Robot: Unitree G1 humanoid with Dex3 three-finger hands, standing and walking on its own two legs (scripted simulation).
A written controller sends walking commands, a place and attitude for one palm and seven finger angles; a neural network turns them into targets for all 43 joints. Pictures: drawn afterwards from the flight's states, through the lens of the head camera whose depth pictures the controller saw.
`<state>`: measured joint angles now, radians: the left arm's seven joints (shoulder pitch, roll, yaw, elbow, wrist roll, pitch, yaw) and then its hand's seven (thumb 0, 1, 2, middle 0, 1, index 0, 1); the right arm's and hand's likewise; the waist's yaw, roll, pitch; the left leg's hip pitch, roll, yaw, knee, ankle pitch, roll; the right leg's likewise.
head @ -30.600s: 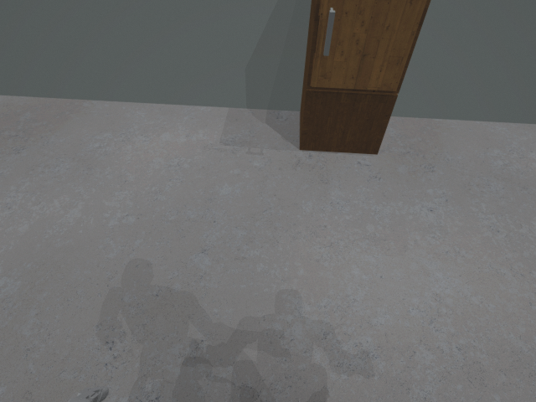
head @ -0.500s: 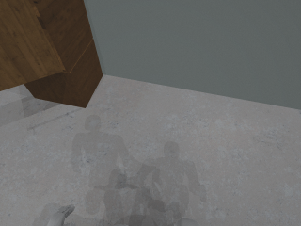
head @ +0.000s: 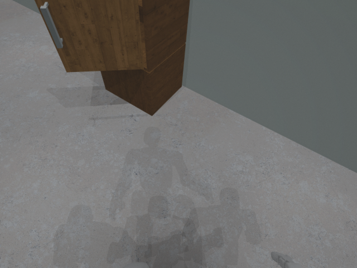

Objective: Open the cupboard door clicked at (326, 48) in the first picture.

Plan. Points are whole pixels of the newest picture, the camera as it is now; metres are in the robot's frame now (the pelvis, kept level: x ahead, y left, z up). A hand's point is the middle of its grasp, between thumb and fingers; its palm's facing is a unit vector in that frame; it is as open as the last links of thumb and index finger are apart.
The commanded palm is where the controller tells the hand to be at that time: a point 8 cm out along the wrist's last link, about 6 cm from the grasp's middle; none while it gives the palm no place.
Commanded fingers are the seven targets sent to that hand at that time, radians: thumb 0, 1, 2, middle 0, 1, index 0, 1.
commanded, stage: turn to face it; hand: left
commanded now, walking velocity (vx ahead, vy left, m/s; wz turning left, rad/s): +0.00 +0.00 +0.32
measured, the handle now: (53, 25) +1.00 +0.62 -0.06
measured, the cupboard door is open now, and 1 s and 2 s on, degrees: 42 42 42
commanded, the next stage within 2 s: take the last steps up to it in 0.32 s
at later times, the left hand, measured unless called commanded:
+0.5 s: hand out of the picture +0.04 +0.16 -0.14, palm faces +0.17 -0.96 -0.23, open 7.4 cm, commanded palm none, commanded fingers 0.00 0.90 0.90 -0.20 -0.30 -0.20 -0.30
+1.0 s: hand out of the picture +0.03 +0.26 -0.16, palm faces +0.33 -0.93 -0.20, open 7.4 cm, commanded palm none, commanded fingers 0.00 0.90 0.90 -0.20 -0.30 -0.20 -0.30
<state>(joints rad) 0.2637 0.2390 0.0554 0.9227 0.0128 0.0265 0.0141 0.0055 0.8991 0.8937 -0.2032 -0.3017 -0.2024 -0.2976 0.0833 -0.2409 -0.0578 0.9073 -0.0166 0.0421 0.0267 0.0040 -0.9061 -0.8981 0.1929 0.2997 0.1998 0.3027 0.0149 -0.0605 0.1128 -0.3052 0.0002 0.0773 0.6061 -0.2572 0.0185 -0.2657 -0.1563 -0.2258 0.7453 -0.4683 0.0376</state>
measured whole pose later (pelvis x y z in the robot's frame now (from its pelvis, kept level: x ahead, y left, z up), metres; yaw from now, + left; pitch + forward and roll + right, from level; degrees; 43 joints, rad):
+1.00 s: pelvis +0.07 +0.06 +0.02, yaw +15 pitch +0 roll +0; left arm 0.26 0.22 0.06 1.06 0.03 0.01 -0.01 0.01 0.91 0.89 -0.20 -0.30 -0.20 -0.30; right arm 0.25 -0.16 -0.02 1.01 -0.02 -0.04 -0.01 0.00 -0.91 -0.90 0.19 0.30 0.20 0.30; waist 0.03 -0.05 0.05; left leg -0.15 -0.04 0.11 0.39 -0.25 0.08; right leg -0.51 -0.11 -0.07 1.09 -0.34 0.01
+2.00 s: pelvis +0.38 +0.23 +0.02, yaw +13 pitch +0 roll +1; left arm 0.23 0.17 0.06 1.05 0.02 -0.01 0.00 0.01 0.92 0.89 -0.20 -0.30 -0.20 -0.30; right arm 0.25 -0.17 -0.03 1.03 -0.03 -0.07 -0.02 -0.01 -0.94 -0.90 0.20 0.30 0.20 0.30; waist 0.03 -0.03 0.05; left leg -0.15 -0.02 0.18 0.36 -0.21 0.06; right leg -0.51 -0.10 -0.08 0.94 -0.29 -0.01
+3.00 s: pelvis +0.45 +0.25 +0.01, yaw +11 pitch +0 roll -1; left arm 0.31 0.16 -0.01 1.05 0.02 -0.01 0.04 0.01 0.90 0.89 -0.20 -0.30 -0.20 -0.30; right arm 0.24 -0.20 -0.02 0.99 -0.02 0.01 -0.01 0.00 -0.90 -0.90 0.20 0.30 0.20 0.30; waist -0.02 0.04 0.04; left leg -0.34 0.06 0.05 0.58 -0.24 -0.01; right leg -0.17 0.00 -0.03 0.54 -0.36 0.00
